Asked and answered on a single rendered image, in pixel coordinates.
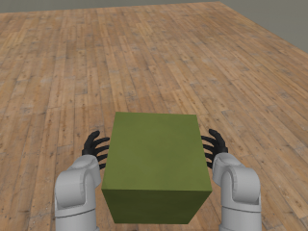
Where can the robot right forearm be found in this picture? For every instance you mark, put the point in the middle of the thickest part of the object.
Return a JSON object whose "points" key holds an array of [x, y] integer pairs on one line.
{"points": [[240, 194]]}

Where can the robot left forearm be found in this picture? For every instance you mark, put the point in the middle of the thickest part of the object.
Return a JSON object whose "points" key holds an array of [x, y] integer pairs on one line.
{"points": [[74, 195]]}

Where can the carton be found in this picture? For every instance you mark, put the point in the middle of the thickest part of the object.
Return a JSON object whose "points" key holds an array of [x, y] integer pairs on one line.
{"points": [[156, 170]]}

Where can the right robot hand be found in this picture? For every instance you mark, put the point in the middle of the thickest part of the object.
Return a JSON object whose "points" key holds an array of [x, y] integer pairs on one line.
{"points": [[218, 146]]}

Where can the left robot hand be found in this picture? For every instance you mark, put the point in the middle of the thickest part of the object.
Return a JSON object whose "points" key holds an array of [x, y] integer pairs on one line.
{"points": [[90, 144]]}

